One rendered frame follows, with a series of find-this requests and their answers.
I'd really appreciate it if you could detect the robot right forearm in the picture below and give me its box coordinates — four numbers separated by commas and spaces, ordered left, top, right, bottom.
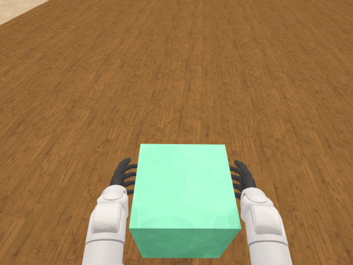
240, 187, 292, 265

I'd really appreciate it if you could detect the robot left forearm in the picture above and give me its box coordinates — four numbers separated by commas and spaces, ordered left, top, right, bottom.
82, 185, 129, 265

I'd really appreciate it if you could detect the left robot hand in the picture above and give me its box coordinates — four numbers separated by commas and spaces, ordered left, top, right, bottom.
109, 157, 138, 195

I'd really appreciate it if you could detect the right robot hand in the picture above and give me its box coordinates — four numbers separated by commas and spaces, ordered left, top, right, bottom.
229, 160, 257, 200

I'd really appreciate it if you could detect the carton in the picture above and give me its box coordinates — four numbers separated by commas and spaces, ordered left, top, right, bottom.
129, 144, 242, 258

